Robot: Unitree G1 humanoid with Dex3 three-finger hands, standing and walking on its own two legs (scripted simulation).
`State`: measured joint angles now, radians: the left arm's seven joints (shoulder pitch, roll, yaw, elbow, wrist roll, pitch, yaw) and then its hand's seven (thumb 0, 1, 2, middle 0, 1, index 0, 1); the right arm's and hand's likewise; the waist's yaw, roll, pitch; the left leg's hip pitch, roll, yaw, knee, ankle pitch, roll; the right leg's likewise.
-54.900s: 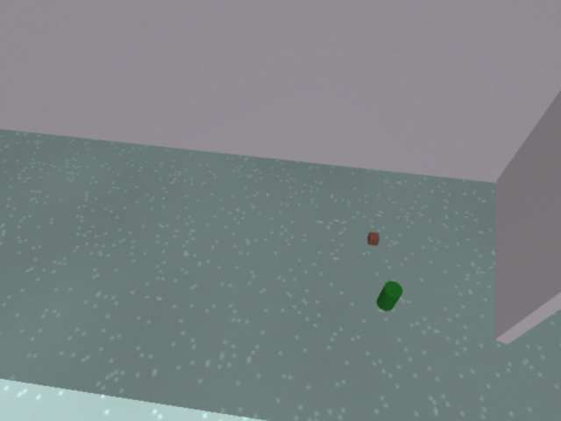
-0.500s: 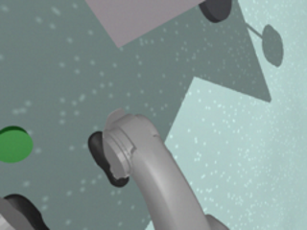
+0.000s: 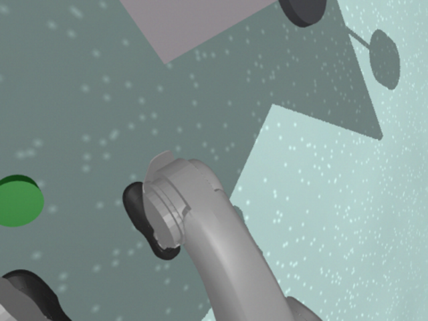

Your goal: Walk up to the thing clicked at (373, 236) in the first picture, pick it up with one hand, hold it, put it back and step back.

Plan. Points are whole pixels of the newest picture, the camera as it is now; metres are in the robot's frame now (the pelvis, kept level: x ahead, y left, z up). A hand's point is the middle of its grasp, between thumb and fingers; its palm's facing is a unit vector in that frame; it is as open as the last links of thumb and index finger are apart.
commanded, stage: close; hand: left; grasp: from above
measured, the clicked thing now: out of the picture +0.55 +0.32 -0.31
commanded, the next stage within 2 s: withdraw in 0.40 s
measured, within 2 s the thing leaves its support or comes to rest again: neither
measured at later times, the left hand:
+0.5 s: hand out of the picture +0.52 +0.30 -0.28, palm faces -0.31 -0.31 -0.90, open 8.6 cm
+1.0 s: hand out of the picture +0.54 +0.35 -0.15, palm faces -0.42 -0.12 -0.90, open 11.3 cm
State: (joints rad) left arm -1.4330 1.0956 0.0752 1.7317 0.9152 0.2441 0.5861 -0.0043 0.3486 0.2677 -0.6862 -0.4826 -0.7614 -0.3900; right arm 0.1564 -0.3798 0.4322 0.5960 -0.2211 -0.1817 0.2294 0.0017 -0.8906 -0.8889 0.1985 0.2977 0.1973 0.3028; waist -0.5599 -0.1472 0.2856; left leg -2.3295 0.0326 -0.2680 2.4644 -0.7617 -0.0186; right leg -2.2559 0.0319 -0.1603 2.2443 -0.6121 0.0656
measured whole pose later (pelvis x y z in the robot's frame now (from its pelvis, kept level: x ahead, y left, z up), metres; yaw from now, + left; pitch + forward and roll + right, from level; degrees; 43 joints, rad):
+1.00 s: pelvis -0.01 +0.00 +0.00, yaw +2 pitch +33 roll -15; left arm -1.24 1.01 0.00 1.34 1.13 0.15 0.11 0.00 -0.06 0.61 -0.48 -0.62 -0.48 -0.60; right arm 0.20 -0.40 0.30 0.52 -0.15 0.02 0.22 0.00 -0.91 -0.90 0.20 0.30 0.20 0.30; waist -0.42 0.02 0.15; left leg -2.33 0.01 -0.24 2.46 -0.73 0.00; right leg -2.24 0.01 -0.14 2.25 -0.61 0.06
